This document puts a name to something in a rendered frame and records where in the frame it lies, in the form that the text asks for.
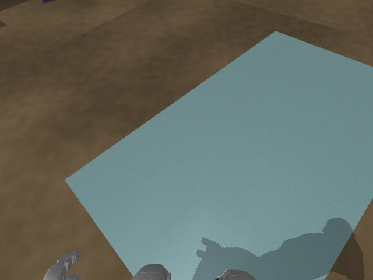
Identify left robot hand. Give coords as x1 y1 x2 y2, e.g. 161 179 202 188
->
43 251 81 280

